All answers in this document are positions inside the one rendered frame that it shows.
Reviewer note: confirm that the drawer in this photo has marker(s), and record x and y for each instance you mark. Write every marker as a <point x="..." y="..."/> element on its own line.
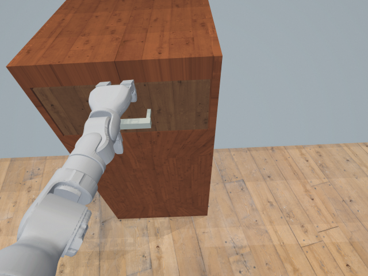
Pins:
<point x="175" y="105"/>

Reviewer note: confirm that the handle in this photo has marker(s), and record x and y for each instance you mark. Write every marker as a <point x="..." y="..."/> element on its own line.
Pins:
<point x="137" y="123"/>

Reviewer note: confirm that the left robot upper arm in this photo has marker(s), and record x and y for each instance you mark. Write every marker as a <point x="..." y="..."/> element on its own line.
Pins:
<point x="55" y="229"/>

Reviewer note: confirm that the left robot hand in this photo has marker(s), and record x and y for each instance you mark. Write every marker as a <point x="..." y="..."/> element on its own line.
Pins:
<point x="116" y="98"/>

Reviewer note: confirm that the left robot forearm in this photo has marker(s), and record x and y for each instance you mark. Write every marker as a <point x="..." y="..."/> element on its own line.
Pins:
<point x="78" y="178"/>

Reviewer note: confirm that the cabinet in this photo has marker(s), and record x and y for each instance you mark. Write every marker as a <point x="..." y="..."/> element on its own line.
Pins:
<point x="160" y="173"/>

